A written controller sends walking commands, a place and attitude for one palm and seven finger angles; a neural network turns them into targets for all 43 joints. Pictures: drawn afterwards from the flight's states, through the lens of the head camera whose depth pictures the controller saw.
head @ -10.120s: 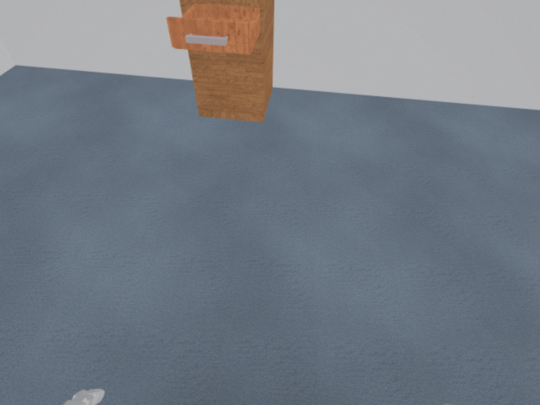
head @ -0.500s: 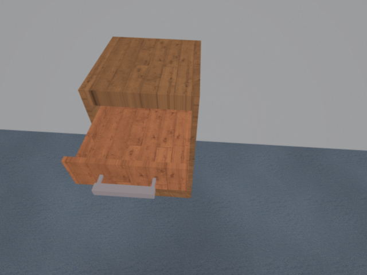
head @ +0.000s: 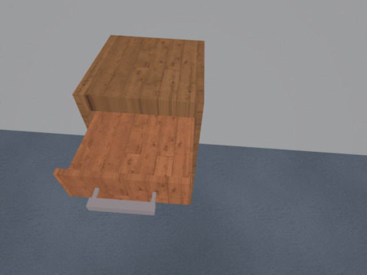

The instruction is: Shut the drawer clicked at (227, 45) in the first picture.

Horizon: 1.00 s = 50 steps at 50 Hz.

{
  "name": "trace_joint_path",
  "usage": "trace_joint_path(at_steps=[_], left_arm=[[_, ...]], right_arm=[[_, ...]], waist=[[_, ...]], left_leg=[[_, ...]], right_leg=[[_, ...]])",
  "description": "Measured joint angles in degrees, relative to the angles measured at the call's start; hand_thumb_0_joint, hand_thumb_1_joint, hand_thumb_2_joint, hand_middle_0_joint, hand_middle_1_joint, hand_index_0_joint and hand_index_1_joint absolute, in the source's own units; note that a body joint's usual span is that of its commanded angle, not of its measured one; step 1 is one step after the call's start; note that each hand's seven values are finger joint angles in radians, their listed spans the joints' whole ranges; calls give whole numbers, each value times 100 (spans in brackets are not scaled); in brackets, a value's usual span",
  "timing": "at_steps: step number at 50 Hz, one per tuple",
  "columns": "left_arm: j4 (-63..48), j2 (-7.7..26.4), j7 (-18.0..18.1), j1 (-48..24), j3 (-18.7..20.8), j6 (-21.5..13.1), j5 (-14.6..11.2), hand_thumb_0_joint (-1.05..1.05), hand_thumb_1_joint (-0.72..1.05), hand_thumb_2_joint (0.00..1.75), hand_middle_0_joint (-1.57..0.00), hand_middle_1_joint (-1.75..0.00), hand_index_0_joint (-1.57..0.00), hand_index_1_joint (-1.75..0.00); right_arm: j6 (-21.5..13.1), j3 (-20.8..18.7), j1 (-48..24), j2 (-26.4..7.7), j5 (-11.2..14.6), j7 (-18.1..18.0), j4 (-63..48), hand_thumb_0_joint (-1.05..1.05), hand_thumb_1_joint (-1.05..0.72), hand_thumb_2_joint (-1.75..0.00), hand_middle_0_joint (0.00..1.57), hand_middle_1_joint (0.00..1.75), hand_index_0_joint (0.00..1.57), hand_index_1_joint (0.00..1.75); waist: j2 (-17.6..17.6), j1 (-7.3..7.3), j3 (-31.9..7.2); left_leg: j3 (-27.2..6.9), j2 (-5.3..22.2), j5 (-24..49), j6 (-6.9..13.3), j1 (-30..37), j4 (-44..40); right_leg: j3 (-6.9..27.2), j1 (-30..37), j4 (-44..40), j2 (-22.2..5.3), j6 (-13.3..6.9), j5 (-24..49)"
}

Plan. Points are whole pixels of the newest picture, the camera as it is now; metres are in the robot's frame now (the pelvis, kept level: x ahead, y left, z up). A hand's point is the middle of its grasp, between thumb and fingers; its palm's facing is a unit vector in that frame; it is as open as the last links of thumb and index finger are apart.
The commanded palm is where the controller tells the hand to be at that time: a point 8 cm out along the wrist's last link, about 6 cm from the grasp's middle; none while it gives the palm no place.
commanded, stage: come to a stop and stand still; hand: left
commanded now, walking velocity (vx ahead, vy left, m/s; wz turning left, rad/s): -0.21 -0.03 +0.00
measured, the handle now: (123, 199) +0.34 +0.20 -0.14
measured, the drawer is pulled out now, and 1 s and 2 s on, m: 0.26 0.26 0.26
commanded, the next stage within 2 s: look again from close up in 0.86 s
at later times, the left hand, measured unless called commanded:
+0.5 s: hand out of the picture +0.00 +0.19 -0.17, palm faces +0.02 -0.97 -0.24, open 7.4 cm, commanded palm none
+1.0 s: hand out of the picture -0.09 +0.18 -0.16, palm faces +0.01 -0.98 -0.22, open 7.4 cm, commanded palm none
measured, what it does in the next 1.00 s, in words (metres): shifts its weight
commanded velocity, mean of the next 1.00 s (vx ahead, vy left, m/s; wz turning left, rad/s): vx -0.03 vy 0.00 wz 0.00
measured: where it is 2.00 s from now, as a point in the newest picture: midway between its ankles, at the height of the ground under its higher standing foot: outside the picture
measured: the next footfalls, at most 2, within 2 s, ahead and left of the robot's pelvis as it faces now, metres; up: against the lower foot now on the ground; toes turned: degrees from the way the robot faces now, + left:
none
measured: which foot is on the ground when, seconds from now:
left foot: down 0.00-1.00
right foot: down 0.00-1.00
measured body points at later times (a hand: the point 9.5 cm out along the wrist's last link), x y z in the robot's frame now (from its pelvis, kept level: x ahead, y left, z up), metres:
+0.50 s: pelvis -0.04 +0.01 +0.00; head -0.03 +0.01 +0.45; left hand +0.00 +0.24 -0.15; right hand +0.02 -0.23 -0.15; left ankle -0.07 +0.11 -0.73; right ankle -0.05 -0.12 -0.73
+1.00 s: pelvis -0.06 +0.00 +0.01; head -0.05 -0.01 +0.46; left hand -0.09 +0.23 -0.15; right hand -0.10 -0.22 -0.16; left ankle -0.07 +0.11 -0.73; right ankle -0.05 -0.12 -0.73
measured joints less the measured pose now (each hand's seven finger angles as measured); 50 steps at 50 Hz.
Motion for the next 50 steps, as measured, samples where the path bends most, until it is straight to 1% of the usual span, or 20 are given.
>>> trace_joint_path(at_steps=[2,5,8,11,15,16,18,20,22,26,31,37,44,50], left_arm=[[-28,-11,36,-111,-9,-56,-23,1,91,89,-20,-30,-20,-30],[-130,-21,67,-273,-33,-48,-25,1,91,89,-20,-30,-20,-30],[-237,70,103,-386,1,45,-6,2,93,89,-20,-30,-20,-30],[-400,173,109,-485,52,69,-6,2,93,89,-20,-30,-20,-30],[-536,288,116,-615,81,54,-7,1,92,89,-20,-30,-20,-30],[-537,297,146,-662,67,27,5,1,92,89,-20,-30,-20,-30],[-654,298,181,-709,50,-40,43,1,92,89,-20,-30,-20,-30],[-749,320,174,-700,13,-68,54,1,91,89,-20,-30,-20,-30],[-745,344,140,-705,-25,2,18,1,91,89,-20,-30,-20,-30],[-734,289,89,-719,-99,139,3,1,91,89,-20,-30,-20,-30],[-742,272,-2,-626,-167,181,12,1,91,89,-20,-30,-20,-30],[-693,283,-56,-403,-175,202,39,1,91,89,-20,-30,-20,-30],[-466,290,-59,-154,-167,159,24,1,91,89,-20,-30,-20,-30],[-214,199,-42,-102,-189,108,-9,1,91,89,-20,-30,-20,-30]], right_arm=[[56,4,-120,42,26,-22,-8,0,-91,-90,20,30,20,30],[93,-30,-302,78,48,-19,-101,0,-91,-90,20,30,20,30],[146,-84,-387,-4,38,-40,-138,2,-93,-90,20,30,20,30],[160,-140,-471,-99,49,-23,-223,2,-93,-90,20,30,20,30],[166,-169,-619,-198,44,1,-317,2,-92,-90,20,30,20,30],[205,-185,-673,-234,55,33,-362,2,-92,-90,20,30,20,30],[266,-239,-791,-322,50,113,-580,1,-92,-90,20,30,20,30],[249,-269,-863,-385,54,158,-783,1,-92,-90,20,30,20,30],[207,-269,-892,-410,18,179,-872,1,-92,-90,20,30,20,30],[231,-195,-877,-465,-10,157,-951,1,-91,-90,20,30,20,30],[259,-104,-869,-396,-12,198,-948,0,-92,-90,20,30,20,30],[267,-59,-628,-449,-41,261,-825,0,-93,-90,20,30,20,30],[281,-10,-245,-414,-27,267,-449,0,-91,-90,20,30,20,30],[234,30,-98,-305,4,234,-152,0,-91,-90,20,30,20,30]], waist=[[11,5,22],[41,-29,38],[86,-45,35],[100,-26,67],[82,-18,113],[107,-32,122],[180,-55,216],[172,-91,278],[82,-100,257],[170,-50,161],[202,-36,54],[188,-43,-48],[178,-35,-14],[178,-50,86]], left_leg=[[25,-1,148,-24,2,17],[46,-8,441,-47,81,-189],[39,-10,588,-35,161,-431],[48,-15,538,-34,150,-552],[58,-22,308,-55,74,-611],[46,9,266,-72,-104,-391],[-5,95,167,-42,-549,273],[-12,112,228,-29,-679,312],[39,28,186,-12,-624,344],[60,1,214,60,-501,393],[125,-27,435,73,-431,163],[157,-84,687,88,-500,-121],[111,-96,770,58,-541,-249],[68,-67,744,17,-465,-293]], right_leg=[[17,80,-155,-3,71,107],[6,65,-192,-13,64,407],[-18,48,-222,-15,43,572],[-12,13,-290,-14,46,506],[1,-33,-405,-16,61,239],[-25,-70,-439,2,90,214],[-62,-211,-361,74,83,300],[-61,-319,-143,83,72,267],[-8,-361,87,-8,99,173],[13,-191,31,-34,166,239],[75,-167,-146,-49,150,461],[114,-305,-286,-88,114,615],[76,-354,-358,-95,122,667],[31,-265,-403,-66,100,628]])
